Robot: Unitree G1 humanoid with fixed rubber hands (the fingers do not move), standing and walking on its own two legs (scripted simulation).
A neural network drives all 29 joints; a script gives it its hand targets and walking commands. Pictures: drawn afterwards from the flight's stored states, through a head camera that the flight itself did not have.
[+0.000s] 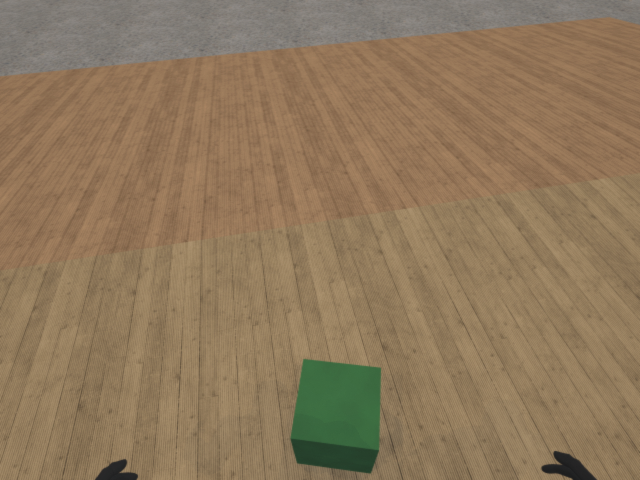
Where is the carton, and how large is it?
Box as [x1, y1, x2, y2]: [290, 359, 380, 473]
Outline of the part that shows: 303,359 290,438 297,462 370,473 378,451 380,368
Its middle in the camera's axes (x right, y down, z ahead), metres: +0.04 +0.50 +1.07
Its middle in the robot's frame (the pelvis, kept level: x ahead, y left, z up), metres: +0.41 -0.02 -0.65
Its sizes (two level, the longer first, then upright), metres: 0.210 0.200 0.250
